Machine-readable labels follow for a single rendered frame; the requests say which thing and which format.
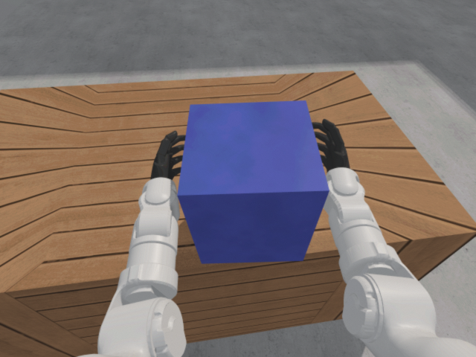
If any left robot hand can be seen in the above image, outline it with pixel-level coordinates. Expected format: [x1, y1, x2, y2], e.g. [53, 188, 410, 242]
[150, 131, 186, 180]

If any left robot upper arm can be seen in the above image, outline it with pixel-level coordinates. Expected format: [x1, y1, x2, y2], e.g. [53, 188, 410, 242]
[78, 297, 187, 357]

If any right robot hand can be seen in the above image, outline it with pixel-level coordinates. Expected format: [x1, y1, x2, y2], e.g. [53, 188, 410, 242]
[312, 119, 350, 172]

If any right robot forearm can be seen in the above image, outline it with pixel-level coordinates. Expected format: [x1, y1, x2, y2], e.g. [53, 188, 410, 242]
[324, 167, 437, 331]

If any pedestal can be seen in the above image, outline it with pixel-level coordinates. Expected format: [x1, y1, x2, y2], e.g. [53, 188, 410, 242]
[0, 71, 476, 357]

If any carton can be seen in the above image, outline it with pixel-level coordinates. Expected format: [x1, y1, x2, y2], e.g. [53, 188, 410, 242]
[177, 100, 329, 264]

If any right robot upper arm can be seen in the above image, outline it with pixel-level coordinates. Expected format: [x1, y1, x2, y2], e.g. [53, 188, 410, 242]
[342, 273, 476, 357]

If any left robot forearm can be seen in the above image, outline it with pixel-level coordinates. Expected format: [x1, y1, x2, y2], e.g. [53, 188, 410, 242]
[97, 178, 180, 354]

